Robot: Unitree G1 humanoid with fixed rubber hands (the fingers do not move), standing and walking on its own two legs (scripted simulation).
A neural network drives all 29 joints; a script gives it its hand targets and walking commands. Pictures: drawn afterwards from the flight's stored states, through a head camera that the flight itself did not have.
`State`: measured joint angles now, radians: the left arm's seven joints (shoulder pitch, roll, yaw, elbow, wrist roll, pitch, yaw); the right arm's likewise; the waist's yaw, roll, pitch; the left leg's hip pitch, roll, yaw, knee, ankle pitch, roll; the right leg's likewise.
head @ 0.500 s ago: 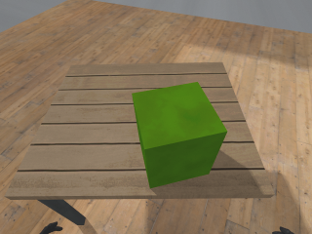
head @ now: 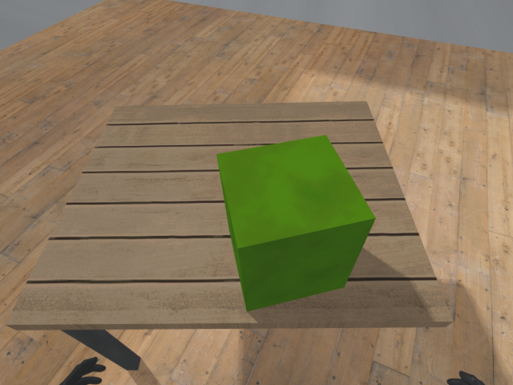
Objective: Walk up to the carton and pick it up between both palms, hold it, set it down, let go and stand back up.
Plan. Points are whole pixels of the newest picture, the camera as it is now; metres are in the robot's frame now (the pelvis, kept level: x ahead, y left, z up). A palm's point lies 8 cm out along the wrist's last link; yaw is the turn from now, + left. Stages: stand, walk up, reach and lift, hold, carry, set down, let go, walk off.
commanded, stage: walk up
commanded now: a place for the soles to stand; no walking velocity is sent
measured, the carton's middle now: (285, 225) +0.43 -0.02 -0.04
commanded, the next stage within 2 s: reach and lift in 1.70 s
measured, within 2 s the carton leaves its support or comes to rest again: neither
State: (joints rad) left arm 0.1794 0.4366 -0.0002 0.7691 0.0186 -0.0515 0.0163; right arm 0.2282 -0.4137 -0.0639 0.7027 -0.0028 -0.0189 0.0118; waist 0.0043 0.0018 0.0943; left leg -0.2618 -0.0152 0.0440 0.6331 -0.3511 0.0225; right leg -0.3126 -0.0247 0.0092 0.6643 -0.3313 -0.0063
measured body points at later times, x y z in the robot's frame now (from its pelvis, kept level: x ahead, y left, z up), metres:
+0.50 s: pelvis -0.03 +0.00 +0.00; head +0.01 -0.01 +0.45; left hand +0.10 +0.32 -0.09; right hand +0.11 -0.32 -0.10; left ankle -0.01 +0.11 -0.72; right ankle -0.03 -0.11 -0.73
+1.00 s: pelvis -0.05 +0.01 +0.00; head -0.03 +0.02 +0.45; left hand +0.07 +0.33 -0.10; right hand +0.09 -0.31 -0.08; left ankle +0.00 +0.11 -0.72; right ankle -0.03 -0.11 -0.72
